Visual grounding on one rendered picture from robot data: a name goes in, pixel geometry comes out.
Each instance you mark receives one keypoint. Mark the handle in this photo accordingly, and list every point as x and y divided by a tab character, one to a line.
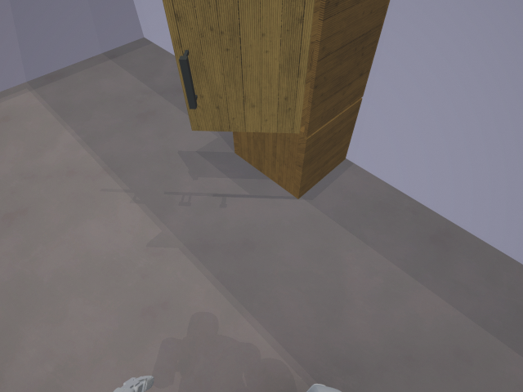
187	78

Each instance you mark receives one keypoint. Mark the left robot hand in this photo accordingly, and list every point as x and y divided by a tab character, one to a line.
140	384

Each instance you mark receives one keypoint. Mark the cupboard door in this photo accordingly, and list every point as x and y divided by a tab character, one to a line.
248	61

